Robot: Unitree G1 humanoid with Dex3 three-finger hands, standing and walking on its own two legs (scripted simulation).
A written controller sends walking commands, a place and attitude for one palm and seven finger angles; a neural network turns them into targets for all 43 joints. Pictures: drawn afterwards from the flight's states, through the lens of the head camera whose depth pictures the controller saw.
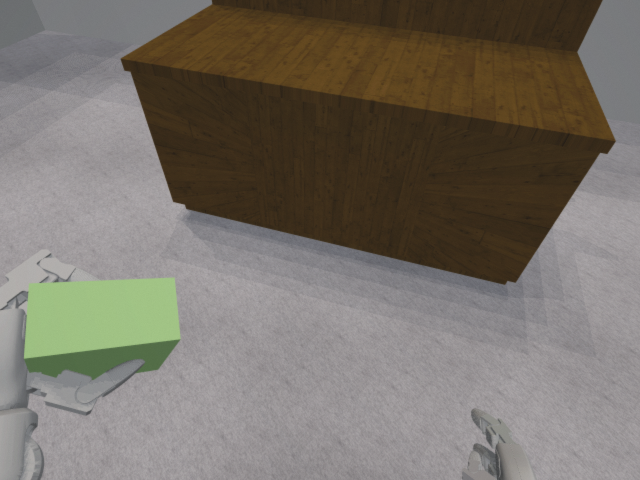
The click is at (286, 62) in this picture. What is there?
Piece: table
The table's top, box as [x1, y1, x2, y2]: [121, 4, 615, 153]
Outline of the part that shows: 121,58 124,70 592,151 607,153 615,141 579,57 576,52 212,4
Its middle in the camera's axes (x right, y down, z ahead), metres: +0.14 -0.62 +1.35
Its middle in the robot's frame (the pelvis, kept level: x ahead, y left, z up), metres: +1.43 -0.05 -0.07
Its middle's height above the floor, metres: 0.70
